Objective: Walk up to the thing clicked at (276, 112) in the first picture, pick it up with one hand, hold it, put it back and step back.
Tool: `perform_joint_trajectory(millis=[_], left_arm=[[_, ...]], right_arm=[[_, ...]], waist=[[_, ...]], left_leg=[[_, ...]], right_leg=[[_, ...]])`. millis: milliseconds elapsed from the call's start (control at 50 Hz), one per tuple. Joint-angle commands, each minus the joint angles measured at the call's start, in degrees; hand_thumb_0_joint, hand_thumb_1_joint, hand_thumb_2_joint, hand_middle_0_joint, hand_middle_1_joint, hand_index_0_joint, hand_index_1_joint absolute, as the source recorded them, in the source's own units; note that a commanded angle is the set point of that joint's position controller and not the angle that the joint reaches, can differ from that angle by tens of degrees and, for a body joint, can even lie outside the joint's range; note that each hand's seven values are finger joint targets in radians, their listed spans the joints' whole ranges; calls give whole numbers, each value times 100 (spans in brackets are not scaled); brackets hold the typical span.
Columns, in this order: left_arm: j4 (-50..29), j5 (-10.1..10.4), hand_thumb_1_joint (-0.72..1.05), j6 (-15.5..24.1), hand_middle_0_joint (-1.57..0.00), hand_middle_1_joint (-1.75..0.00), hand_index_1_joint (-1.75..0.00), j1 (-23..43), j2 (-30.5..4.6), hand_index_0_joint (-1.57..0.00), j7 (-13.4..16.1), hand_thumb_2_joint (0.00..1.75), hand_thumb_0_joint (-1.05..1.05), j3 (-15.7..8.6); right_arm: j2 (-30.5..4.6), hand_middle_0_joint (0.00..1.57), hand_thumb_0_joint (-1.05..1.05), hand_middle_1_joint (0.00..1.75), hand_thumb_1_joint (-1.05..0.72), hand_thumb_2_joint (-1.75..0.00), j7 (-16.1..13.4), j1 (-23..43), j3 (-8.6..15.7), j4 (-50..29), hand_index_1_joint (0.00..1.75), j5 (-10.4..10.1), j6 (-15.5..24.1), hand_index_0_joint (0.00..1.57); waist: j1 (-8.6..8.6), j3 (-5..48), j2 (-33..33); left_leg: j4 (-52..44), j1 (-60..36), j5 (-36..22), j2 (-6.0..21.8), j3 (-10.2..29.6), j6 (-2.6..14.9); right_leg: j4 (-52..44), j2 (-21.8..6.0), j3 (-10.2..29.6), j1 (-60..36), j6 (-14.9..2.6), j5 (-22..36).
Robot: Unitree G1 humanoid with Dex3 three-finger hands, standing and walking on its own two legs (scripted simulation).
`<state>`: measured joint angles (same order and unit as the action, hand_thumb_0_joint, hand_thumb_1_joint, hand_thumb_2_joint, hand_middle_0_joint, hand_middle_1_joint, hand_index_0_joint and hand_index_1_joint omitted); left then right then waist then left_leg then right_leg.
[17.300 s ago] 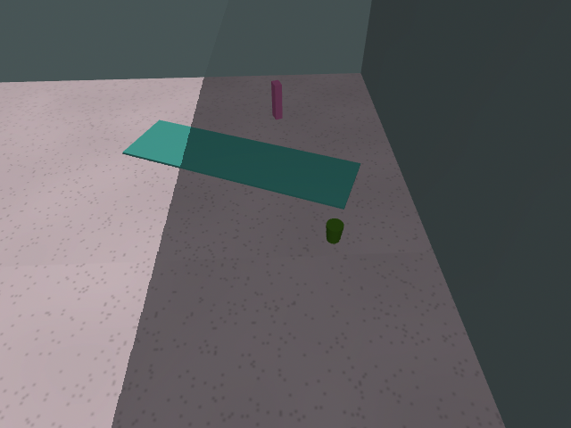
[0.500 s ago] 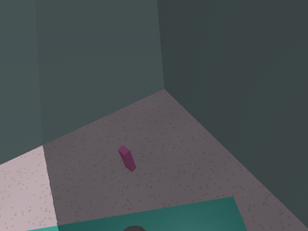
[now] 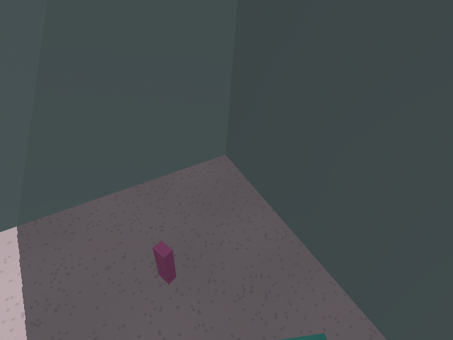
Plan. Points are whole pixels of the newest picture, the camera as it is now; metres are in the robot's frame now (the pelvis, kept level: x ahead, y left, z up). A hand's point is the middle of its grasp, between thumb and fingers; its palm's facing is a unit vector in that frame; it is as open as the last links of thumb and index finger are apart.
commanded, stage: walk up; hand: left
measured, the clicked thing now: (165, 263) +0.62 +0.24 -0.65
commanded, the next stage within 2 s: none
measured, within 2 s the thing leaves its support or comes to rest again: neither
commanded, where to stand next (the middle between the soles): +0.30 -0.02 m, yaw +1 degrees
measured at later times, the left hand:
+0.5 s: hand (114, 314) +0.23 +0.23 -0.11, palm faces -0.04 -0.91 -0.41, open 7.4 cm
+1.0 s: hand (114, 304) +0.26 +0.25 -0.17, palm faces -0.06 -0.94 -0.34, open 7.3 cm
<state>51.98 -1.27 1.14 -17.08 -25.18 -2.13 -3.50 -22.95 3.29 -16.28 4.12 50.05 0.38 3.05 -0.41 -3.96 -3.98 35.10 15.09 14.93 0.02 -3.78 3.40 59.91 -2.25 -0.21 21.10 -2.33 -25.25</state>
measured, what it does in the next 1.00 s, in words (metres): walks ahead: right foot, then left foot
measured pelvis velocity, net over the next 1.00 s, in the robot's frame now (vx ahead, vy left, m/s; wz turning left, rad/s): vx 0.21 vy -0.01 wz -0.03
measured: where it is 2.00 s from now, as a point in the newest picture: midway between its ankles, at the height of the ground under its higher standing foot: outside the picture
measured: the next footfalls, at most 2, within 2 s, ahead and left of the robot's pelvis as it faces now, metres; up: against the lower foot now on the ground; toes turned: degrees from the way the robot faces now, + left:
right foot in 0.38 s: +0.24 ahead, -0.15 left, +0.00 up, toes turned -4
left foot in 0.78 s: +0.35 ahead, +0.10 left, +0.00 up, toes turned +1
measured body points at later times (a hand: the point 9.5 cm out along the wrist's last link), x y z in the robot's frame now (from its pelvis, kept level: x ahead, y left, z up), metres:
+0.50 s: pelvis +0.14 -0.04 +0.01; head +0.16 -0.07 +0.46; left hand +0.23 +0.27 -0.08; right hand +0.17 -0.36 -0.12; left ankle +0.09 +0.09 -0.67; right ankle +0.19 -0.16 -0.72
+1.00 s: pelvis +0.21 -0.01 +0.00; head +0.25 +0.01 +0.44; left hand +0.27 +0.30 -0.14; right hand +0.32 -0.31 -0.11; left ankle +0.31 +0.10 -0.73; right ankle +0.19 -0.15 -0.72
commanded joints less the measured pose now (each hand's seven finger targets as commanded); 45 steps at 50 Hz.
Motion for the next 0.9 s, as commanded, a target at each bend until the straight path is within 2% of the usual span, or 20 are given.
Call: perform_joint_trajectory(millis=[0,40,100,220,280,340,360,380,400,420,480,560,660,720,740,760,780,800,860,880], left_arm=[[-228,94,90,142,-20,-30,-30,-270,-1249,-20,-20,90,0,-357],[-167,79,90,100,-20,-30,-30,-331,-1130,-20,-78,90,0,-345],[-286,61,90,98,-20,-30,-30,-219,-1040,-20,-136,90,0,-325],[-538,53,90,190,-20,-30,-30,662,-926,-20,-160,90,0,-282],[-476,71,90,304,-20,-30,-30,565,-859,-20,-112,90,0,-251],[-94,45,90,453,-20,-30,-30,-394,-965,-20,35,90,0,-316],[-4,11,90,502,-20,-30,-30,-877,-1258,-20,101,90,0,-439],[-115,31,90,540,-20,-30,-30,-935,-1672,-20,149,90,0,-526],[-189,83,90,491,-20,-30,-30,-743,-1727,-20,129,90,0,-506],[-271,151,90,466,-20,-30,-30,-570,-1786,-20,131,90,0,-505],[-382,241,90,470,-20,-30,-30,-331,-1282,-20,178,90,0,-333],[-562,143,90,478,-20,-30,-30,-108,-1304,-20,172,90,0,-307],[-606,115,90,357,-20,-30,-30,136,-1113,-20,242,90,0,-139],[-616,188,90,204,-20,-30,-30,493,-1070,-20,277,90,0,-79],[-632,209,90,168,-20,-30,-30,480,-890,-20,284,90,0,-18],[-620,260,90,144,-20,-30,-30,235,-640,-20,283,90,0,49],[-471,352,90,45,-20,-30,-30,-172,-526,-20,307,90,0,101],[-235,311,90,-76,-20,-30,-30,-372,-875,-20,361,90,0,10],[75,211,90,-121,-20,-30,-30,-174,-970,-20,280,90,0,-57],[159,205,90,-100,-20,-30,-30,-330,-945,-20,276,90,0,-59]], right_arm=[[-1534,20,0,30,-90,-90,-189,-122,308,-408,30,11,282,20],[-1565,20,0,30,-90,-90,-199,-214,331,-323,30,-24,348,20],[-1588,20,0,30,-90,-90,-172,-57,341,-433,30,3,311,20],[-1695,20,0,30,-90,-90,-156,-552,411,-402,30,12,227,20],[-1623,20,0,30,-90,-90,-147,-450,370,-472,30,21,157,20],[-1252,20,0,30,-90,-90,-165,-433,230,-574,30,-18,85,20],[-927,20,0,30,-90,-90,-165,-630,116,-623,30,-54,97,20],[-575,20,0,30,-90,-90,-153,-877,-35,-730,30,-47,104,20],[-1192,20,0,30,-90,-90,-202,-668,118,-583,30,-18,33,20],[-1387,20,0,30,-90,-90,-261,-490,184,-528,30,36,15,20],[-1228,20,0,30,-90,-90,-199,-544,167,-293,30,-67,-13,20],[-1058,20,0,30,-90,-90,-92,-361,163,-331,30,-12,-64,20],[-797,20,0,30,-90,-90,-184,81,125,-198,30,-14,-30,20],[-865,20,0,30,-90,-90,-273,-117,174,59,30,-1,3,20],[-1076,20,0,30,-90,-90,-311,-218,212,100,30,23,20,20],[-1459,20,0,30,-90,-90,-352,-250,273,87,30,67,45,20],[-1494,20,0,30,-90,-90,-364,174,194,-124,30,31,70,20],[-1660,20,0,30,-90,-90,-371,507,245,-156,30,-32,30,20],[-1367,20,0,30,-90,-90,-365,1015,127,-154,30,62,-71,20],[-1417,20,0,30,-90,-90,-355,1047,122,-142,30,58,-66,20]], waist=[[28,-734,923],[35,-518,1044],[95,-409,1330],[-292,-346,1163],[-225,-129,1148],[239,596,333],[434,1058,-507],[342,1147,-1470],[459,738,-768],[411,402,-660],[181,59,-257],[99,-146,-572],[133,68,-503],[-130,359,-38],[-196,399,331],[-159,693,1311],[124,807,1492],[138,831,1372],[162,417,1511],[198,431,1780]], left_leg=[[-2669,-67,1851,1496,2231,543],[-2694,34,1323,1331,1768,477],[-2684,-56,1377,1296,1371,777],[-2425,-672,1133,1451,1409,884],[-1832,-726,77,1378,1147,845],[-4,-529,-1539,990,619,516],[1313,51,-954,624,336,293],[2217,1394,1394,-3,189,6],[2555,2084,1594,-91,363,-33],[2704,2173,1603,233,585,-60],[2439,1725,865,306,911,-134],[1682,1409,394,319,549,-295],[391,121,-668,298,204,-399],[-429,-915,-1531,23,53,-259],[-606,-1118,-1923,255,269,-141],[-872,-1281,-2605,1154,1261,114],[-1423,-782,-2163,2016,2622,692],[-1683,-173,-528,2188,2838,1072],[-1993,423,1256,1452,2154,535],[-1848,233,887,1444,2051,496]], right_leg=[[111,-341,686,1412,76,880],[-74,-297,498,1036,177,1241],[-825,-328,199,889,344,1303],[-2117,-330,23,941,276,1299],[-2750,-127,-141,326,187,1147],[-3764,118,-249,-1488,61,1624],[-3980,-494,607,-2382,-129,1351],[-4092,-1802,2623,-3089,-515,1097],[-4387,-2168,3338,-2960,-1092,749],[-4366,-2360,3403,-2478,-1410,827],[-4217,-1412,1527,-1874,-823,2419],[-4262,-1181,704,-1166,-1044,3024],[-3482,-1086,161,-383,-884,4346],[-2576,-806,69,74,-523,3114],[-2298,-622,36,239,-314,2437],[-1620,-137,-142,351,-69,1335],[-1210,239,-1,157,74,-464],[-846,3,208,-335,39,-978],[-1290,-106,260,-372,16,-722],[-1475,-103,118,-324,41,-517]])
